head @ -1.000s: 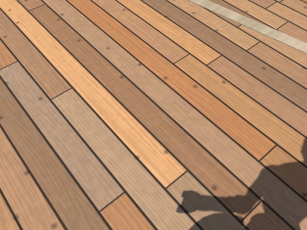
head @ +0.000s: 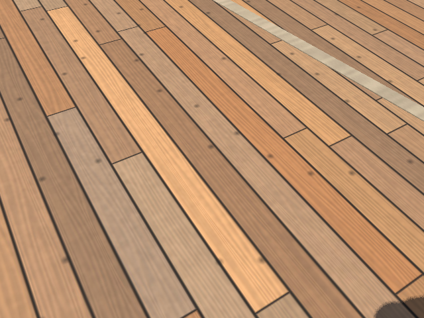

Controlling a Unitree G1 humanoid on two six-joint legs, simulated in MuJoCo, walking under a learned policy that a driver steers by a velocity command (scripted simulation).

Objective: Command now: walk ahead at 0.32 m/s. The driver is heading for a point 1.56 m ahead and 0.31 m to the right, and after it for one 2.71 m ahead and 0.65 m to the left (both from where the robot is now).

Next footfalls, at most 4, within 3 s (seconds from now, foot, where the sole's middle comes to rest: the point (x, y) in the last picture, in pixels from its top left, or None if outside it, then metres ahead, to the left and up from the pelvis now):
0.44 right None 0.38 -0.13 -0.77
0.98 left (183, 276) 0.67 0.10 -0.77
1.52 right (251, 204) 0.97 -0.14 -0.77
1.98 left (201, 159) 1.20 0.05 -0.77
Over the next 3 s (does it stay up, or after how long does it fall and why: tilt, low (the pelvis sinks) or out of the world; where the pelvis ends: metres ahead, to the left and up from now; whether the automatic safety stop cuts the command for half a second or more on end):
stays up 1.07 -0.06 0.01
